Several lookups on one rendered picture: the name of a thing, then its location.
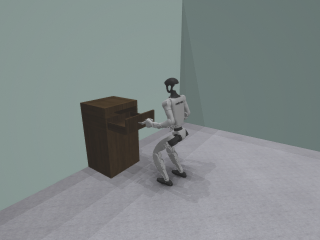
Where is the left robot hand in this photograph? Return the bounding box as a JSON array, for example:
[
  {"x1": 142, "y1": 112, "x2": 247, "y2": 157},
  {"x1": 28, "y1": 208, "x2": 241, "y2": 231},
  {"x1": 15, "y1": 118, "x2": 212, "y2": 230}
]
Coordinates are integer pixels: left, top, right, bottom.
[{"x1": 145, "y1": 118, "x2": 154, "y2": 128}]

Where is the drawer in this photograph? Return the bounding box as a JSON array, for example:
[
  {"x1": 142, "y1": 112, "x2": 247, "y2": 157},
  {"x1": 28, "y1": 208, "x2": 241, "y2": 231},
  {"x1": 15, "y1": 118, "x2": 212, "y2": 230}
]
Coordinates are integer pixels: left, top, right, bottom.
[{"x1": 107, "y1": 109, "x2": 155, "y2": 135}]

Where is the left robot upper arm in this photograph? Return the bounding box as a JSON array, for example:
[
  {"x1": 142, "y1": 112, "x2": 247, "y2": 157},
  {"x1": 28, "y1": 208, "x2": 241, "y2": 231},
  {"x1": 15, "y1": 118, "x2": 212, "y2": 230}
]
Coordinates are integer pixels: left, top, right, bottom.
[{"x1": 161, "y1": 98, "x2": 175, "y2": 126}]

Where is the right robot upper arm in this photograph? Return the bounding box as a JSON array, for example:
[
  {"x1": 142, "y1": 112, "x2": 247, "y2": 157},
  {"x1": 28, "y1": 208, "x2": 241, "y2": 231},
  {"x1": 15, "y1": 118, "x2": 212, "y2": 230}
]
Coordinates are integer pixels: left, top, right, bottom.
[{"x1": 180, "y1": 95, "x2": 191, "y2": 117}]

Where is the left robot forearm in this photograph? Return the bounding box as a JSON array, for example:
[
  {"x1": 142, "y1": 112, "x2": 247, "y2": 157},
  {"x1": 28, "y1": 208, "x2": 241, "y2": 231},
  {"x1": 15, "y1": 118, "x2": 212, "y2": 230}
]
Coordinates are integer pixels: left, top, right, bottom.
[{"x1": 151, "y1": 119, "x2": 172, "y2": 129}]

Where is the cabinet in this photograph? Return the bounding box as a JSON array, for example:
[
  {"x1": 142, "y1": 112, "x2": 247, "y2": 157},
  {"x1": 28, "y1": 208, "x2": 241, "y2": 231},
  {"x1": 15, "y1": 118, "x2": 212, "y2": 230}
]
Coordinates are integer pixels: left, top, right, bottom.
[{"x1": 80, "y1": 96, "x2": 140, "y2": 178}]

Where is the right robot foot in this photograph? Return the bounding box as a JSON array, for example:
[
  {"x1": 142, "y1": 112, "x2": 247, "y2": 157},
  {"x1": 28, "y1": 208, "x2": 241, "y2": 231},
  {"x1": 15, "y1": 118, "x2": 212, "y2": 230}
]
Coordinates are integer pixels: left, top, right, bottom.
[{"x1": 171, "y1": 169, "x2": 187, "y2": 178}]

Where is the left robot shin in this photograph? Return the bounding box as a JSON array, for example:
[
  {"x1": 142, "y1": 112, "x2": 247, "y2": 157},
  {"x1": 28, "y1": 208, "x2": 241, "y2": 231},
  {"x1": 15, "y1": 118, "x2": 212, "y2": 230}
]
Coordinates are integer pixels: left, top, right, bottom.
[{"x1": 152, "y1": 153, "x2": 169, "y2": 182}]

